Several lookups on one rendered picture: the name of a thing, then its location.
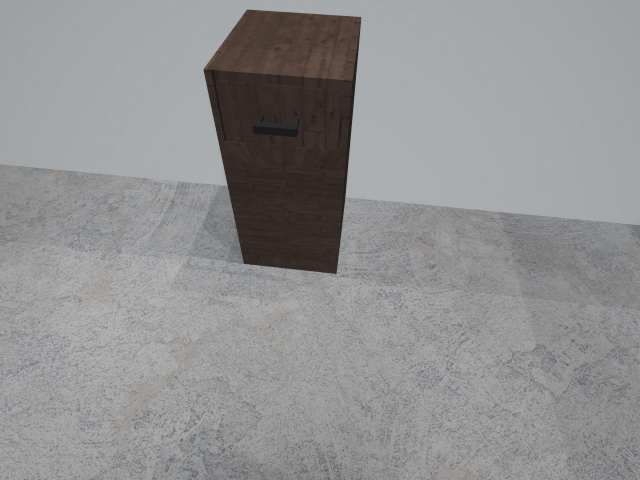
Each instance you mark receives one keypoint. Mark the cabinet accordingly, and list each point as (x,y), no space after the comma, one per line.
(288,202)

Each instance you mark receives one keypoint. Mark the handle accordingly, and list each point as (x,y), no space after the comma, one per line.
(278,129)

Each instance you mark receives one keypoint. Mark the drawer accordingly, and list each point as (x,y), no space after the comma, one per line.
(319,110)

